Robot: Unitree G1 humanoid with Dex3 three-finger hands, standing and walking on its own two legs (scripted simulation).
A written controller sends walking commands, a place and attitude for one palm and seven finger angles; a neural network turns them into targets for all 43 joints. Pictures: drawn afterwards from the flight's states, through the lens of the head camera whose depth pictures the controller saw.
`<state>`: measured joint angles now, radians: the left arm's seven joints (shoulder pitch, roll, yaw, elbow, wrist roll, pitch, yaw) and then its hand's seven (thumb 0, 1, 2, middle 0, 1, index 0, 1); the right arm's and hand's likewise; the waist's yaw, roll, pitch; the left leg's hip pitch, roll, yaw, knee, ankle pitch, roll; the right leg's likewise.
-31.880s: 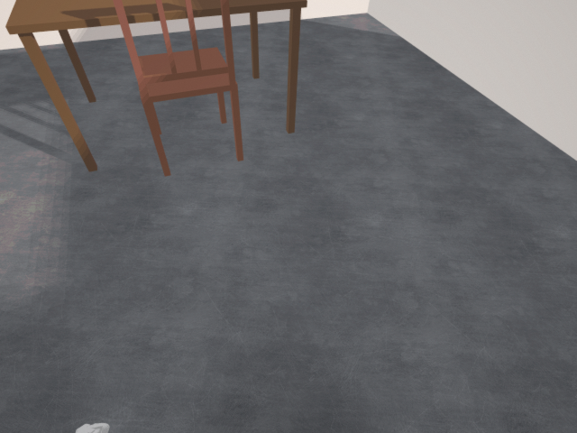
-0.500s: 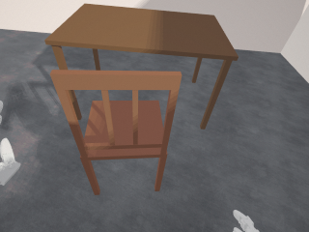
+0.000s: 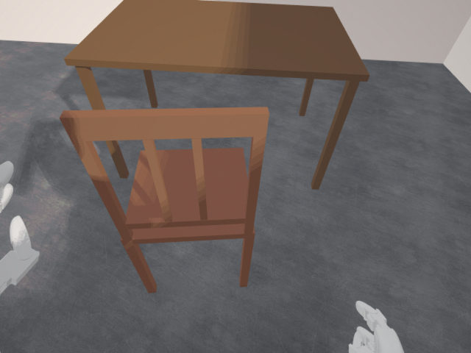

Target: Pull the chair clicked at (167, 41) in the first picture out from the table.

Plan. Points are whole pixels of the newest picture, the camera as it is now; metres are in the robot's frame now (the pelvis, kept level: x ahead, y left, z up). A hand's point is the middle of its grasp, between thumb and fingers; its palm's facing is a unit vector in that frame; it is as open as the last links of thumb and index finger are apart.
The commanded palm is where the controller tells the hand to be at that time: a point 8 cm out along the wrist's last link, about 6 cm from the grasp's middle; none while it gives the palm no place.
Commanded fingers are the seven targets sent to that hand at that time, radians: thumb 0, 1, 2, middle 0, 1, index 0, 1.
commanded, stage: stop stepping back and stand still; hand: left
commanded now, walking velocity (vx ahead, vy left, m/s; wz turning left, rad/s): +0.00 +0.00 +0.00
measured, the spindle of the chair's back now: (159, 184) +0.52 +0.22 -0.08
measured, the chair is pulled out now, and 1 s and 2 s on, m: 0.46 0.46 0.46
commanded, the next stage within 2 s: let the arm hang, fingers relaxed in 0.34 s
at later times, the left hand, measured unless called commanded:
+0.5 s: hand (47, 260) +0.22 +0.28 +0.10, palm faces +0.32 -0.81 -0.49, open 7.4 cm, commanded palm none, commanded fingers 0.00 0.90 0.90 -0.20 -0.30 -0.20 -0.30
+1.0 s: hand out of the picture -0.05 +0.19 -0.17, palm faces +0.03 -0.97 -0.24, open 7.2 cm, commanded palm none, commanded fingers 0.00 0.90 0.90 -0.20 -0.30 -0.20 -0.30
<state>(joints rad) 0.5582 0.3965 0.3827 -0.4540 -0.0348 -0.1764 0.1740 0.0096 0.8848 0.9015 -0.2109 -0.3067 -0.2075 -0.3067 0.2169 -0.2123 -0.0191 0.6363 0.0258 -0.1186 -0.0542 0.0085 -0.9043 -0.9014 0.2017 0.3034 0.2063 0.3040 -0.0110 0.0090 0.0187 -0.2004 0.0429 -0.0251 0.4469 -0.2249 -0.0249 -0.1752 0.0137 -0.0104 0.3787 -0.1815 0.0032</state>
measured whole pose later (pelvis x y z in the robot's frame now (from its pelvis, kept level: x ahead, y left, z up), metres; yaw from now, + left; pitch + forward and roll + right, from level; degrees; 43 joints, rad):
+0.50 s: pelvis +0.01 +0.02 +0.00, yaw +1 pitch +0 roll -1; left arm 0.45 0.40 0.29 -0.22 0.01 -0.15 0.10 0.00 0.89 0.90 -0.21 -0.31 -0.20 -0.31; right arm 0.18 -0.21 -0.02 0.69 0.01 -0.10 0.00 0.01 -0.90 -0.90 0.20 0.30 0.21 0.30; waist 0.01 0.02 -0.01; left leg -0.23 0.00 -0.02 0.48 -0.25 0.00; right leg -0.22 -0.03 -0.01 0.44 -0.23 0.03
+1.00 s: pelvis -0.01 +0.00 +0.00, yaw +1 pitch -2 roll -1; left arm 0.37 0.20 0.00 1.06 0.02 0.03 0.03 -0.01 0.94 0.90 -0.20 -0.30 -0.20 -0.30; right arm 0.39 -0.17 -0.01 1.06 -0.01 0.02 -0.02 0.00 -0.92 -0.90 0.20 0.30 0.20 0.30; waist 0.00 0.01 0.06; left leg -0.22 0.02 -0.04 0.47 -0.22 -0.02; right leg -0.21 -0.01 -0.03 0.45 -0.21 0.00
